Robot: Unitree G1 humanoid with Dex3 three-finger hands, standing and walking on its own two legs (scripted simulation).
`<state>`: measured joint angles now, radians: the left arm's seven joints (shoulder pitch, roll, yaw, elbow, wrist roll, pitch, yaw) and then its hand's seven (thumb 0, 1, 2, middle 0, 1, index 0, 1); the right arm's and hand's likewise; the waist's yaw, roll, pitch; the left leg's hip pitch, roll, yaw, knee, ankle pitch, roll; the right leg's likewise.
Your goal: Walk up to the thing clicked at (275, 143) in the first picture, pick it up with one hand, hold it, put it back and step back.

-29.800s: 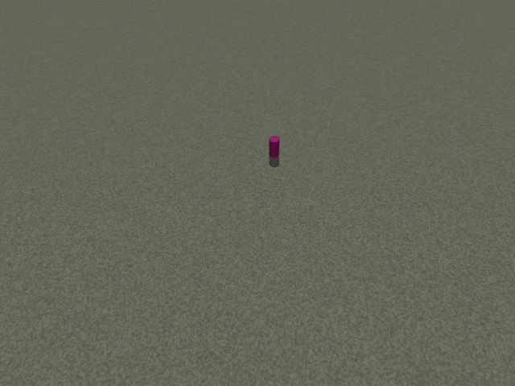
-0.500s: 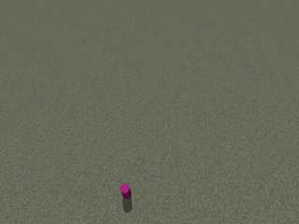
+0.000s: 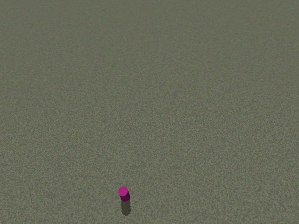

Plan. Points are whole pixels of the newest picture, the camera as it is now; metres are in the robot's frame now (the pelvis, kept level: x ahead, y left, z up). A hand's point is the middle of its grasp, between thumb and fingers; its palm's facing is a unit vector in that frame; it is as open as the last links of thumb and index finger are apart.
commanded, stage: stand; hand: left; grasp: from the side
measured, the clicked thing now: (124, 194) +0.42 +0.20 -0.73
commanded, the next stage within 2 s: step back in 0.20 s
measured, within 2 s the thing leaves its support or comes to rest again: neither
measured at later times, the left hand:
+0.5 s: hand out of the picture +0.10 +0.30 -0.18, palm faces -0.04 -0.92 -0.38, open 7.4 cm
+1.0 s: hand out of the picture -0.02 +0.28 -0.17, palm faces -0.11 -0.91 -0.39, open 7.4 cm
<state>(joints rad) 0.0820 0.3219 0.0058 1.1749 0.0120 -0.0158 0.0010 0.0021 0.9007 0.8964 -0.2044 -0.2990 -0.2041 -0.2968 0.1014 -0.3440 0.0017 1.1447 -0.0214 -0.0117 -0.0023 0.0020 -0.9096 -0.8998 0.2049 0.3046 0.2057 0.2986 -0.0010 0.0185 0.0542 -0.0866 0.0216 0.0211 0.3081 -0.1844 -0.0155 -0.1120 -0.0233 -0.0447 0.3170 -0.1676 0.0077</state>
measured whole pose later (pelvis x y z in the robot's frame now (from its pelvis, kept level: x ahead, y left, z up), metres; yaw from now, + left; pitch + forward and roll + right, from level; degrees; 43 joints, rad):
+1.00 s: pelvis -0.14 +0.03 -0.03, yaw -5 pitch -2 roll +0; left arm 0.15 0.35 0.06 0.86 0.03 0.03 0.00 0.00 0.90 0.90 -0.21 -0.30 -0.21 -0.30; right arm 0.12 -0.39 -0.05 0.88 0.00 0.06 -0.02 0.00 -0.91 -0.90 0.21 0.30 0.21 0.30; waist 0.00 0.03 0.19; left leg -0.47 -0.08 -0.10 1.06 -0.51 0.00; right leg -0.28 0.03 0.06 0.67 -0.35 -0.03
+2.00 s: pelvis -0.45 +0.03 -0.04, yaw -1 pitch -3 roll +2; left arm 0.09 0.39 0.06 0.77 0.02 0.06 0.02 0.00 0.90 0.90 -0.21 -0.30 -0.21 -0.30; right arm 0.21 -0.38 -0.05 0.88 -0.03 0.04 -0.01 0.00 -0.91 -0.90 0.21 0.30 0.21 0.30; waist 0.00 -0.05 0.20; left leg -0.28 -0.06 0.00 0.68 -0.35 0.02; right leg -0.43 -0.05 0.03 0.81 -0.38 -0.01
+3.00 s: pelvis -0.65 +0.00 -0.02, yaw +1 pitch -3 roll -1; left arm 0.24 0.35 0.06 1.00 0.04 -0.04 -0.01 0.00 0.90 0.90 -0.21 -0.30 -0.21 -0.30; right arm 0.20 -0.38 -0.06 0.98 -0.04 0.01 0.02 0.00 -0.91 -0.90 0.21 0.30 0.21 0.30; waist 0.03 0.04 0.06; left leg -0.34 -0.01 -0.06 0.83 -0.48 0.01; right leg -0.26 0.01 -0.02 0.59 -0.28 -0.03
